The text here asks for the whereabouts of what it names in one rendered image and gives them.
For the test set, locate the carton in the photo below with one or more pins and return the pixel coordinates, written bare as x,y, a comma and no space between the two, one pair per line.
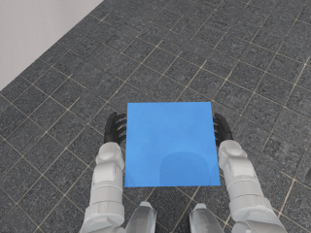
170,144

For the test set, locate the left robot forearm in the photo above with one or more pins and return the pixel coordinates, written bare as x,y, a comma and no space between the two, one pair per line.
105,203

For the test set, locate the right robot upper arm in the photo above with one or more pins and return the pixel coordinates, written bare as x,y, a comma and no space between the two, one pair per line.
252,226

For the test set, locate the robot left shin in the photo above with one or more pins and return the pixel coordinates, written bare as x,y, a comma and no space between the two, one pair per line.
145,203

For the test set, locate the right robot hand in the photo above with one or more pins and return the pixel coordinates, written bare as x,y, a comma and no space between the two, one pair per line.
223,129

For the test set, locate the robot shin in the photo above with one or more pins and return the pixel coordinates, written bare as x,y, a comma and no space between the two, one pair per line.
200,206
145,203

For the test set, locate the right robot forearm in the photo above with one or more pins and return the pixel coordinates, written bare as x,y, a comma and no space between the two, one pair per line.
246,197

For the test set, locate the robot right shin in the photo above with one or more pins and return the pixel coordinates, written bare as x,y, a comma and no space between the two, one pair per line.
200,206

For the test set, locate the left robot hand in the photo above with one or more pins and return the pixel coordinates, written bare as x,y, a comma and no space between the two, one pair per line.
112,133

